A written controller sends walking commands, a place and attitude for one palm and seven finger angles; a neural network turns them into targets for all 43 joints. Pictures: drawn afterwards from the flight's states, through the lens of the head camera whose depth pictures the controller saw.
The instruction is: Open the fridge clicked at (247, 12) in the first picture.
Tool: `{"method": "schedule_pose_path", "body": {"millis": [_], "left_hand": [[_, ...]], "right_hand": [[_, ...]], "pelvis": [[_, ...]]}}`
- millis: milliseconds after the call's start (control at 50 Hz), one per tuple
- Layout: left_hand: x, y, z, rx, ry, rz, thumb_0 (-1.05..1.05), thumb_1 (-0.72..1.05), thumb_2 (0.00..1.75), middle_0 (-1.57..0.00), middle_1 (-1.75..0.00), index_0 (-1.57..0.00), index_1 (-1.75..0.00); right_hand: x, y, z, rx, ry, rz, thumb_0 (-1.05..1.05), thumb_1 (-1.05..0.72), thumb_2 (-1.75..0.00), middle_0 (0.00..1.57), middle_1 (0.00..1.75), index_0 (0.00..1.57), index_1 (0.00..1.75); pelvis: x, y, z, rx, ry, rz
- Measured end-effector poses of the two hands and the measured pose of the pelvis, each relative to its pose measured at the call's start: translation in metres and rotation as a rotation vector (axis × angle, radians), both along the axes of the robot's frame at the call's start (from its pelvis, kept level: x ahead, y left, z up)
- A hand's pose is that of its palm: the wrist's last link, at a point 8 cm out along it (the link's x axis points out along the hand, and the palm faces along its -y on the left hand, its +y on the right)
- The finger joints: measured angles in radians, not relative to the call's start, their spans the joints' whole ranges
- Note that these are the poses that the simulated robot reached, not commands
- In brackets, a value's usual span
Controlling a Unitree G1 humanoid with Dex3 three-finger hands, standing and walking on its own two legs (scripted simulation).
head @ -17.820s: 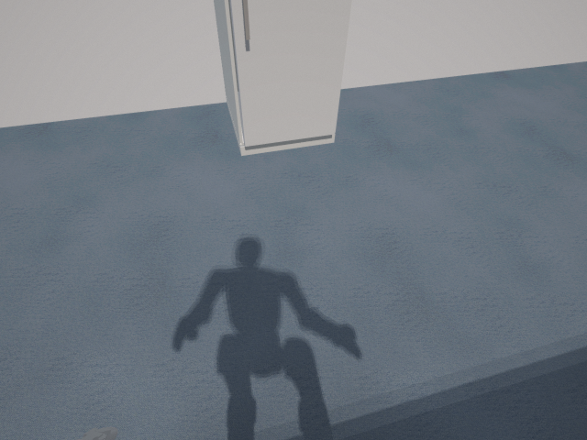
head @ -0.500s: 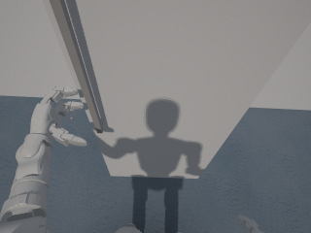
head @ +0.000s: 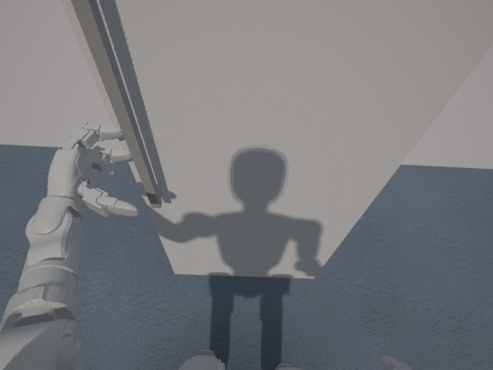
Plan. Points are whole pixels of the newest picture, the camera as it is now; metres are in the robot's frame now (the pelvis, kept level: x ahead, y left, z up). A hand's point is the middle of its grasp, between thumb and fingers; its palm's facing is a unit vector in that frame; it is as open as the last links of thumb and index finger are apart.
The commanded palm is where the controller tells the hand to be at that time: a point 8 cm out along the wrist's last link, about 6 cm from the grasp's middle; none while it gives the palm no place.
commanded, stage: slide the fingers in behind the handle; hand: left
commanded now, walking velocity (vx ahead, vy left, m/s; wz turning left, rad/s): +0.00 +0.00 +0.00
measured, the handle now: (130, 112) +0.45 +0.19 +0.16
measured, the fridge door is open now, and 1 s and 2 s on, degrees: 0 0 0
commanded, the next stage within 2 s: grip the handle and tug to test in 1.80 s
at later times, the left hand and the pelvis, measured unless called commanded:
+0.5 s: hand (116, 187) +0.37 +0.22 +0.07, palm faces +0.02 -1.00 +0.01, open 13.9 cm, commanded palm +0.35 +0.26 +0.08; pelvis +0.00 +0.00 +0.00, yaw +0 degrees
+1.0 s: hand (138, 183) +0.38 +0.19 +0.08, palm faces +0.02 -1.00 +0.00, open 14.0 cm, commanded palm +0.35 +0.23 +0.08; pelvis +0.00 -0.01 +0.00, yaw +0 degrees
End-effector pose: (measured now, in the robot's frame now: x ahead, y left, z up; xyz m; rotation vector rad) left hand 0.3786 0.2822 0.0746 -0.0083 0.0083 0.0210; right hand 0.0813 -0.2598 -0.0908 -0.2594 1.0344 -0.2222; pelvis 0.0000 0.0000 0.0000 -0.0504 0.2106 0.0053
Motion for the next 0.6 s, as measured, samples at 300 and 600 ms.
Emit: {"method": "schedule_pose_path", "body": {"millis": [300,600], "left_hand": [[-0.008,-0.01,0.001,0.0,-0.011,-0.011,-0.01,-0.5,0.3,-0.32,-1.21,-0.32,-1.21],[-0.024,-0.018,-0.001,0.002,-0.012,-0.003,-0.01,-0.5,0.3,-0.3,-1.2,-0.3,-1.2]], "right_hand": [[0.005,0.003,0.004,0.023,-0.039,-0.013,0.01,-0.9,-0.9,0.2,0.3,0.2,0.3],[0.026,0.007,0.006,0.025,-0.097,0.037,0.01,-0.9,-0.9,0.2,0.3,0.2,0.3]], "pelvis": [[0.002,-0.001,0.002,0.003,-0.012,-0.014],[-0.002,-0.001,0.002,0.003,-0.029,0.005]]}}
